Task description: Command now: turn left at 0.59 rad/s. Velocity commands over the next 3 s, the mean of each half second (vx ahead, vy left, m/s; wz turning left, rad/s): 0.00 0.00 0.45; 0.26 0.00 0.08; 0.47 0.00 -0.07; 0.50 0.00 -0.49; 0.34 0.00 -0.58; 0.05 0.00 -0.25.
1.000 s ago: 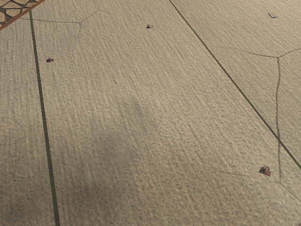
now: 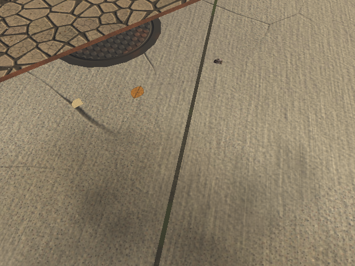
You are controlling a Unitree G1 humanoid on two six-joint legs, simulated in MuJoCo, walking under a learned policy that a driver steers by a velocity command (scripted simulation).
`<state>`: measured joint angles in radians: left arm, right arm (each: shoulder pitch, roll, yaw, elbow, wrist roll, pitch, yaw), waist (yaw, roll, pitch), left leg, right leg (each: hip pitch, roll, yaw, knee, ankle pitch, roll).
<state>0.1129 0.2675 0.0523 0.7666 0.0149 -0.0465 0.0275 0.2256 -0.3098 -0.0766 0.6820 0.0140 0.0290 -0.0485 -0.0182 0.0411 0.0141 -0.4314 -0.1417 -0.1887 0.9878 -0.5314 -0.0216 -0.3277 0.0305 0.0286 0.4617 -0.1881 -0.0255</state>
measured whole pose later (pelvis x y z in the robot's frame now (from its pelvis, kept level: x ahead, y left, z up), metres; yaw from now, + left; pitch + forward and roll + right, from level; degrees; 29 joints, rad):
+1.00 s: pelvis +0.09 +0.03 +0.00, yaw +13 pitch +2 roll +1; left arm 0.22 0.27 0.04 0.77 -0.01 -0.10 -0.02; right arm 0.34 -0.30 -0.06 0.74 0.02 -0.05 0.01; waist -0.02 0.03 -0.02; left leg -0.34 -0.01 -0.04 0.89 -0.43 0.04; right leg -0.26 0.01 -0.04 0.51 -0.28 -0.06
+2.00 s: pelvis +0.59 +0.09 -0.03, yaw -7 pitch +2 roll +2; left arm 0.11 0.29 0.06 0.62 -0.03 -0.03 -0.04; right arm 0.28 -0.30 -0.07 0.84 0.01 -0.06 0.00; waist -0.04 -0.01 0.07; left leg -0.10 0.09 0.15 0.88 -0.52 -0.04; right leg -0.53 0.01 -0.05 0.68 -0.19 -0.11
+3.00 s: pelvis +0.87 +0.03 +0.00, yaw -31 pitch -1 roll +0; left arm 0.20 0.22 0.01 0.66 0.03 0.01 0.00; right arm 0.17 -0.26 -0.02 0.85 -0.02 0.00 0.00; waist -0.03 0.02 0.02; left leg -0.28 0.03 0.02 0.48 -0.18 -0.03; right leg -0.22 0.02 0.03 0.54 -0.29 -0.02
